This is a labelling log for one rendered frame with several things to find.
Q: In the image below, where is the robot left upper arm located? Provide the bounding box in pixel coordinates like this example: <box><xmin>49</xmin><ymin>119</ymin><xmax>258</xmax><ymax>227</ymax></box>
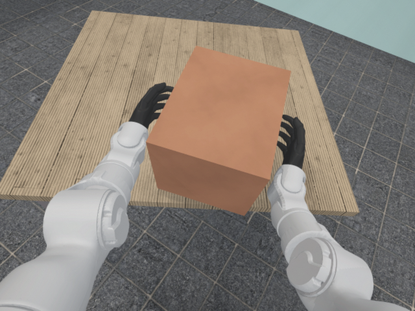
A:
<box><xmin>0</xmin><ymin>189</ymin><xmax>130</xmax><ymax>311</ymax></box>

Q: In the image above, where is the right robot hand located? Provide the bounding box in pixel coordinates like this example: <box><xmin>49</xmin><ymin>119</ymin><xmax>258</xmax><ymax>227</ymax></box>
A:
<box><xmin>277</xmin><ymin>115</ymin><xmax>305</xmax><ymax>169</ymax></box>

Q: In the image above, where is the robot right forearm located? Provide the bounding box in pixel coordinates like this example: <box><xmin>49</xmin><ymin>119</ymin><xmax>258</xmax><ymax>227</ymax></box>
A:
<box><xmin>267</xmin><ymin>165</ymin><xmax>343</xmax><ymax>264</ymax></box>

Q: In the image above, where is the table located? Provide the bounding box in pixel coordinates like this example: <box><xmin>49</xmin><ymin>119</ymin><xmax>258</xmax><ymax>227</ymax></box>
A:
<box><xmin>0</xmin><ymin>10</ymin><xmax>360</xmax><ymax>216</ymax></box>

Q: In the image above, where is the carton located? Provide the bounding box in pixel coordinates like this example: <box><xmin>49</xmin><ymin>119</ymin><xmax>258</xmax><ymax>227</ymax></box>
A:
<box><xmin>146</xmin><ymin>46</ymin><xmax>291</xmax><ymax>216</ymax></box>

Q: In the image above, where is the robot left forearm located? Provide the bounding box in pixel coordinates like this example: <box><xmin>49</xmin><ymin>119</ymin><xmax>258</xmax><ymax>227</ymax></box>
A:
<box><xmin>43</xmin><ymin>122</ymin><xmax>148</xmax><ymax>242</ymax></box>

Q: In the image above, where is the robot right upper arm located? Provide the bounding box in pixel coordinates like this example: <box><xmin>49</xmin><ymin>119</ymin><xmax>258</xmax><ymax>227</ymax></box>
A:
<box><xmin>286</xmin><ymin>237</ymin><xmax>410</xmax><ymax>311</ymax></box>

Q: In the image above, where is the left robot hand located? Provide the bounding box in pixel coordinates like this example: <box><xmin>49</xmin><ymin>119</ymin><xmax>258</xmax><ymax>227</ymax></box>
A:
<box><xmin>129</xmin><ymin>82</ymin><xmax>174</xmax><ymax>129</ymax></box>

